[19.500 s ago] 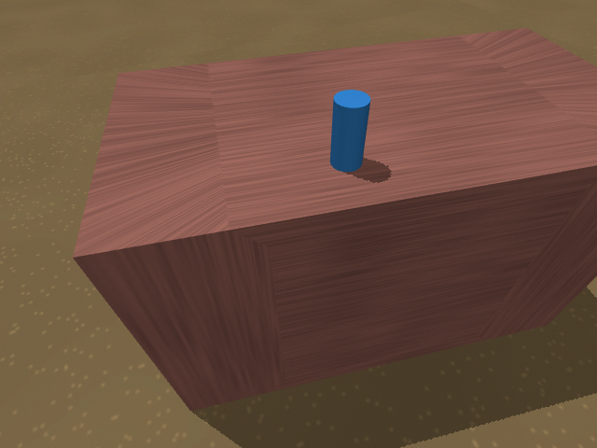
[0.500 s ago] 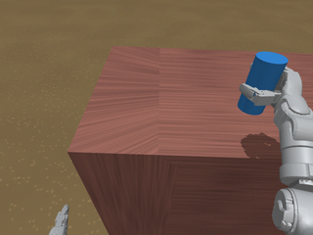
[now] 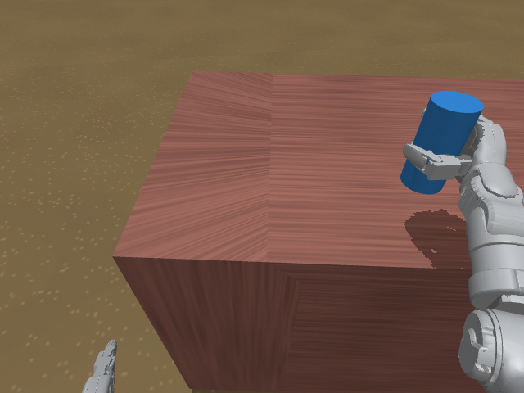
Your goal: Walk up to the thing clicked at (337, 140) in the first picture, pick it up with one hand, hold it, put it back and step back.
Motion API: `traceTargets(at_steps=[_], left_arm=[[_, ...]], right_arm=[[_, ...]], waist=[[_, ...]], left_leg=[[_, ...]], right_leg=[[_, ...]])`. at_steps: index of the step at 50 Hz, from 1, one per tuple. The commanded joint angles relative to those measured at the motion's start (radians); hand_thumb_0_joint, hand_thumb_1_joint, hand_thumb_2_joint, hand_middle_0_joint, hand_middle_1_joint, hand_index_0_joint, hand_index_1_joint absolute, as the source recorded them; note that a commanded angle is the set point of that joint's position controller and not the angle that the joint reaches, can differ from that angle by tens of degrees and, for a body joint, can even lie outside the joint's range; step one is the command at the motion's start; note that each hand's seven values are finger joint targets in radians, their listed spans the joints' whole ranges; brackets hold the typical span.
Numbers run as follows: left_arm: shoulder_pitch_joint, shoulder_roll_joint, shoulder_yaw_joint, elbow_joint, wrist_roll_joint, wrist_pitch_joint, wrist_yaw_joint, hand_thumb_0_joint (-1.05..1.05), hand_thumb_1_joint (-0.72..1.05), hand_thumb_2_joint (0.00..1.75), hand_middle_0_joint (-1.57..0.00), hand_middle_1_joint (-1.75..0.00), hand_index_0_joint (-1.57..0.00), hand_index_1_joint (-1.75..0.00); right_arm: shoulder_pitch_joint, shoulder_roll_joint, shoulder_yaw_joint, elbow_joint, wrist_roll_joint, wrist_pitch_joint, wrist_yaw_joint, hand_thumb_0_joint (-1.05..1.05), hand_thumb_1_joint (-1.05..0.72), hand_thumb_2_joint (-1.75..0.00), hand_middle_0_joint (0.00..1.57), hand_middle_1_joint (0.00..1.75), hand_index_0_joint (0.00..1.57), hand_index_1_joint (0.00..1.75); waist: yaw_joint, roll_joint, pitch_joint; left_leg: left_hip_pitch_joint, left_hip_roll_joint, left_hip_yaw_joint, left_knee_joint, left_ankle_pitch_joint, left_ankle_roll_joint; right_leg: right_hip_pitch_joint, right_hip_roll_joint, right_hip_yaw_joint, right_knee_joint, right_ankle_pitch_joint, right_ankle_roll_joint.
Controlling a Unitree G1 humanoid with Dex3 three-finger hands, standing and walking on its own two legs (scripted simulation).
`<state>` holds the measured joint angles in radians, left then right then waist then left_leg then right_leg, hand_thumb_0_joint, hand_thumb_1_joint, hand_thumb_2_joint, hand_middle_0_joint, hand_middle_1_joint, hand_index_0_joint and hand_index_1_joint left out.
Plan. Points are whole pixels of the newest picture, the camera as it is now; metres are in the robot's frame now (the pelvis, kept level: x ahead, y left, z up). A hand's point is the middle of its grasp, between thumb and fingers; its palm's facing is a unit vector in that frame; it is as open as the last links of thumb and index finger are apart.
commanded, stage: lower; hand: right
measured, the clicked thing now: (437, 145) +0.44 -0.22 +0.19
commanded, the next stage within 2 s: loosen in 1.02 s
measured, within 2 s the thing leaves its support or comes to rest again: rests again in 0.86 s
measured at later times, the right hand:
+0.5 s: hand (421, 171) +0.44 -0.22 +0.14, palm faces +0.25 +0.97 +0.00, open 9.3 cm
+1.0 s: hand (414, 184) +0.45 -0.23 +0.10, palm faces +0.24 +0.97 +0.01, open 9.3 cm
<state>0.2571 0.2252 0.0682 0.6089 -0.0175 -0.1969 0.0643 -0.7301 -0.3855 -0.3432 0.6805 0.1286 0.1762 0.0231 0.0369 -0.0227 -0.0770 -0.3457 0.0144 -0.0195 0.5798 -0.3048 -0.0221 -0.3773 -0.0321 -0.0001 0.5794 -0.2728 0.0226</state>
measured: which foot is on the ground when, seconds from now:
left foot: down 0.00-1.00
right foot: down 0.00-1.00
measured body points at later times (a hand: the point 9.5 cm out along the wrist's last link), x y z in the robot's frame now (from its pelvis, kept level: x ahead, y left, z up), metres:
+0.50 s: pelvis -0.01 +0.00 -0.01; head +0.02 -0.01 +0.44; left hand +0.14 +0.26 -0.08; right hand +0.43 -0.27 +0.14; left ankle -0.01 +0.13 -0.73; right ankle +0.01 -0.13 -0.73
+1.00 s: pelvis +0.00 -0.01 -0.01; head +0.04 -0.02 +0.44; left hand +0.14 +0.26 -0.08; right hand +0.43 -0.28 +0.10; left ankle -0.01 +0.13 -0.73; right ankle +0.01 -0.13 -0.73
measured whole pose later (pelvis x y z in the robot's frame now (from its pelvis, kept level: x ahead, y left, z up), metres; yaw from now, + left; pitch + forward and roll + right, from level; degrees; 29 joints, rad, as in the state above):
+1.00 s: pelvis +0.00 -0.01 -0.01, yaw +1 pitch +9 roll +1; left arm 0.26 0.23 0.05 0.50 0.00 -0.11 0.06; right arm -0.68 -0.39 -0.37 0.90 0.11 -0.17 0.03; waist 0.09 0.00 -0.09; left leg -0.50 0.00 -0.03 0.68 -0.34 -0.03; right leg -0.54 -0.04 0.00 0.71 -0.32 0.02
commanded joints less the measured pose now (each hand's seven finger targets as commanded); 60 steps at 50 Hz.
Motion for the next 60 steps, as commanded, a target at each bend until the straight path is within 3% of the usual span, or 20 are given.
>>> traceTargets(at_steps=[1, 4, 6, 8, 10, 11, 12, 21, 23, 28, 31, 37, 39, 40, 41, 46, 48, 50, 56, 60], left_arm=[[-0.074, 0.149, 0.054, -0.182, 0.000, -0.053, 0.003, 0.00, -0.55, 0.05, -0.05, -0.04, -0.04, -0.05], [-0.057, 0.105, 0.021, -0.191, -0.004, -0.046, -0.007, 0.00, -0.55, 0.06, -0.05, -0.04, -0.04, -0.05], [-0.065, 0.177, 0.087, -0.195, -0.001, -0.042, 0.003, 0.00, -0.54, 0.05, -0.05, -0.04, -0.05, -0.05], [-0.062, 0.134, 0.042, -0.194, 0.003, -0.038, -0.005, 0.00, -0.54, 0.06, -0.05, -0.04, -0.04, -0.05], [-0.057, 0.130, 0.051, -0.177, 0.001, -0.028, 0.000, 0.00, -0.55, 0.06, -0.05, -0.04, -0.04, -0.05], [-0.074, 0.120, 0.035, -0.205, -0.001, -0.031, -0.001, 0.00, -0.54, 0.05, -0.05, -0.04, -0.05, -0.05], [-0.092, 0.146, 0.054, -0.221, 0.000, -0.027, 0.002, 0.00, -0.54, 0.06, -0.05, -0.04, -0.04, -0.05], [-0.086, 0.152, 0.052, -0.214, 0.004, -0.003, 0.004, 0.00, -0.54, 0.05, -0.05, -0.04, -0.05, -0.05], [-0.072, 0.102, 0.010, -0.202, 0.002, 0.005, -0.001, 0.00, -0.54, 0.06, -0.05, -0.04, -0.05, -0.05], [-0.066, 0.178, 0.077, -0.204, 0.006, 0.015, 0.006, 0.00, -0.54, 0.05, -0.05, -0.04, -0.05, -0.05], [-0.092, 0.114, 0.015, -0.242, 0.004, 0.012, 0.000, 0.00, -0.54, 0.05, -0.05, -0.04, -0.05, -0.05], [-0.048, 0.155, 0.052, -0.234, 0.008, 0.021, 0.009, 0.00, -0.55, 0.06, -0.05, -0.04, -0.04, -0.05], [-0.052, 0.117, 0.019, -0.234, 0.005, 0.028, 0.003, 0.00, -0.55, 0.06, -0.05, -0.04, -0.04, -0.05], [-0.058, 0.155, 0.052, -0.243, 0.009, 0.024, 0.007, 0.00, -0.54, 0.06, -0.05, -0.04, -0.04, -0.05], [-0.069, 0.196, 0.089, -0.244, 0.010, 0.026, 0.012, 0.00, -0.55, 0.06, -0.05, -0.04, -0.04, -0.05], [-0.058, 0.109, 0.007, -0.260, 0.008, 0.031, -0.001, 0.00, -0.55, 0.06, -0.05, -0.04, -0.04, -0.05], [-0.073, 0.138, 0.026, -0.293, 0.011, 0.030, 0.006, 0.00, -0.55, 0.06, -0.05, -0.04, -0.04, -0.05], [0.003, 0.166, 0.063, -0.230, 0.013, 0.040, 0.005, 0.00, -0.55, 0.06, -0.05, -0.04, -0.04, -0.05], [-0.046, 0.157, 0.060, -0.290, 0.011, 0.040, -0.001, 0.00, -0.55, 0.06, -0.05, -0.04, -0.04, -0.05], [-0.037, 0.148, 0.052, -0.305, 0.013, 0.045, -0.003, 0.00, -0.50, 0.03, -0.06, -0.05, -0.06, -0.04]], right_arm=[[-0.537, -0.251, -0.032, -0.229, 0.003, -0.119, -0.001, 0.00, -0.26, -1.31, 1.29, 1.43, 1.33, 1.43], [-0.510, -0.245, -0.038, -0.242, 0.009, -0.160, -0.002, 0.00, -0.24, -1.31, 1.29, 1.43, 1.33, 1.43], [-0.502, -0.288, -0.062, -0.232, 0.008, -0.183, -0.006, 0.00, -0.25, -1.30, 1.29, 1.42, 1.33, 1.42], [-0.542, -0.258, -0.042, -0.256, 0.009, -0.209, -0.007, 0.00, -0.26, -1.31, 1.31, 1.44, 1.34, 1.44], [-0.530, -0.300, -0.072, -0.259, 0.003, -0.231, -0.019, 0.00, -0.24, -1.31, 1.30, 1.43, 1.34, 1.43], [-0.502, -0.235, -0.028, -0.203, 0.006, -0.234, -0.012, 0.00, -0.25, -1.31, 1.31, 1.44, 1.34, 1.44], [-0.503, -0.273, -0.059, -0.224, 0.006, -0.251, -0.016, 0.00, -0.25, -1.31, 1.30, 1.43, 1.34, 1.43], [-0.501, -0.266, -0.048, -0.139, 0.001, -0.319, -0.005, 0.00, -0.25, -1.33, 1.31, 1.45, 1.35, 1.45], [-0.509, -0.258, -0.045, -0.138, 0.006, -0.340, -0.002, 0.00, -0.25, -1.33, 1.31, 1.45, 1.35, 1.45], [-0.478, -0.268, -0.051, -0.069, 0.004, -0.359, 0.000, 0.00, -0.25, -1.33, 1.32, 1.46, 1.36, 1.46], [-0.520, -0.267, -0.044, -0.113, 0.003, -0.383, 0.003, 0.00, -0.24, -1.33, 1.31, 1.45, 1.35, 1.45], [-0.521, -0.289, -0.058, -0.103, 0.002, -0.408, -0.001, 0.00, -0.26, -1.32, 1.31, 1.45, 1.35, 1.45], [-0.445, -0.261, -0.053, -0.039, 0.004, -0.407, 0.000, 0.00, -0.25, -1.32, 1.31, 1.44, 1.35, 1.45], [-0.439, -0.233, -0.039, -0.030, 0.005, -0.409, 0.005, 0.00, -0.27, -1.31, 1.30, 1.43, 1.34, 1.43], [-0.490, -0.311, -0.081, -0.098, 0.003, -0.421, -0.001, 0.00, -0.28, -1.32, 1.31, 1.44, 1.35, 1.44], [-0.450, -0.225, -0.033, -0.055, 0.003, -0.434, 0.011, 0.00, -0.26, -1.31, 1.30, 1.43, 1.34, 1.43], [-0.481, -0.300, -0.067, -0.083, -0.005, -0.446, 0.010, 0.00, -0.28, -1.33, 1.32, 1.45, 1.36, 1.45], [-0.426, -0.280, -0.067, -0.019, -0.001, -0.443, 0.012, 0.00, -0.29, -1.34, 1.33, 1.47, 1.37, 1.47], [-0.386, -0.237, -0.055, 0.009, -0.003, -0.447, 0.009, 0.00, -0.27, -1.33, 1.31, 1.45, 1.35, 1.45], [-0.441, -0.267, -0.062, -0.034, -0.009, -0.461, 0.011, 0.00, -0.08, -1.01, 1.22, 1.18, 1.25, 1.18]], waist=[[0.013, -0.024, -0.329], [0.009, -0.023, -0.334], [0.019, -0.020, -0.345], [0.018, -0.063, -0.360], [0.011, -0.055, -0.368], [0.028, -0.027, -0.351], [0.024, -0.028, -0.369], [0.042, -0.048, -0.385], [0.035, -0.056, -0.364], [0.052, -0.047, -0.352], [0.041, -0.060, -0.379], [0.049, -0.061, -0.407], [0.044, -0.040, -0.350], [0.055, -0.033, -0.400], [0.056, -0.069, -0.421], [0.053, -0.061, -0.416], [0.048, -0.075, -0.446], [0.061, -0.071, -0.375], [0.065, -0.033, -0.332], [0.057, -0.067, -0.404]], left_leg=[[0.021, -0.027, 0.042, -0.065, 0.304, 0.014], [0.028, -0.029, 0.043, -0.058, 0.308, 0.015], [0.020, -0.028, 0.039, -0.054, 0.296, 0.014], [0.015, -0.029, 0.037, -0.051, 0.299, 0.017], [0.030, -0.024, 0.031, -0.042, 0.320, 0.015], [0.020, -0.027, 0.032, -0.042, 0.311, 0.013], [0.025, -0.029, 0.035, -0.038, 0.312, 0.014], [-0.027, -0.034, 0.037, -0.020, 0.278, 0.018], [-0.021, -0.030, 0.034, -0.019, 0.281, 0.016], [-0.064, -0.037, 0.042, -0.008, 0.257, 0.019], [-0.054, -0.037, 0.042, -0.002, 0.256, 0.021], [-0.055, -0.033, 0.031, 0.009, 0.260, 0.019], [-0.044, -0.028, 0.028, 0.010, 0.274, 0.016], [-0.049, -0.032, 0.029, 0.018, 0.298, 0.014], [-0.057, -0.032, 0.029, 0.020, 0.304, 0.016], [-0.062, -0.035, 0.033, 0.032, 0.312, 0.019], [-0.055, -0.036, 0.035, 0.035, 0.319, 0.018], [-0.094, -0.039, 0.039, 0.035, 0.284, 0.021], [-0.110, -0.035, 0.034, 0.035, 0.249, 0.018], [-0.092, -0.035, 0.032, 0.048, 0.263, 0.020]], right_leg=[[0.215, 0.019, -0.020, -0.033, 0.267, -0.031], [0.203, 0.018, -0.019, -0.026, 0.274, -0.031], [0.201, 0.018, -0.019, -0.028, 0.251, -0.032], [0.208, 0.018, -0.020, -0.016, 0.264, -0.029], [0.191, 0.022, -0.023, -0.006, 0.270, -0.032], [0.187, 0.020, -0.022, -0.004, 0.255, -0.034], [0.180, 0.015, -0.014, -0.004, 0.262, -0.033], [0.174, 0.009, -0.010, 0.014, 0.232, -0.030], [0.149, 0.014, -0.014, 0.022, 0.227, -0.031], [0.146, 0.006, -0.007, 0.023, 0.216, -0.029], [0.141, 0.005, -0.006, 0.034, 0.222, -0.027], [0.124, 0.012, -0.010, 0.046, 0.201, -0.031], [0.078, 0.019, -0.015, 0.052, 0.203, -0.036], [0.108, 0.014, -0.010, 0.062, 0.234, -0.034], [0.124, 0.012, -0.009, 0.064, 0.249, -0.034], [0.116, 0.010, -0.005, 0.076, 0.280, -0.030], [0.141, 0.008, -0.007, 0.081, 0.292, -0.027], [0.103, 0.006, -0.002, 0.071, 0.256, -0.025], [0.062, 0.008, -0.008, 0.077, 0.192, -0.033], [0.082, 0.008, -0.007, 0.090, 0.218, -0.029]])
